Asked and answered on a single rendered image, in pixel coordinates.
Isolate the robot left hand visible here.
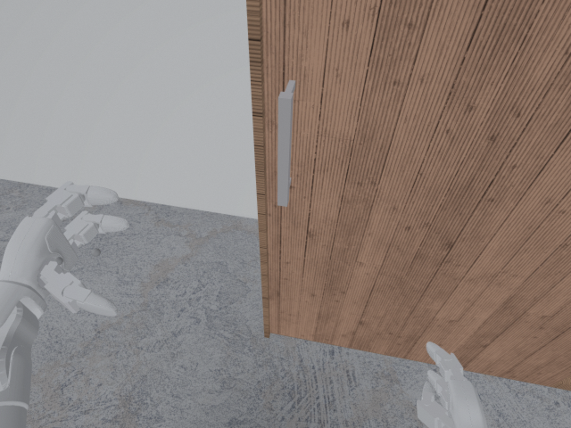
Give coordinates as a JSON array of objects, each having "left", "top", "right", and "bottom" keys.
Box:
[{"left": 0, "top": 181, "right": 129, "bottom": 317}]

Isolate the robot right hand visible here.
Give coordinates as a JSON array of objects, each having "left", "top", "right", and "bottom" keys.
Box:
[{"left": 417, "top": 342, "right": 487, "bottom": 428}]

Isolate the handle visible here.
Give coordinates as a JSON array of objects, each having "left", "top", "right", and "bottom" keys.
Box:
[{"left": 277, "top": 80, "right": 295, "bottom": 207}]

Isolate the robot left forearm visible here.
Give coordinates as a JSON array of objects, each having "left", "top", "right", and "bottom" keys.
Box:
[{"left": 0, "top": 281, "right": 47, "bottom": 428}]

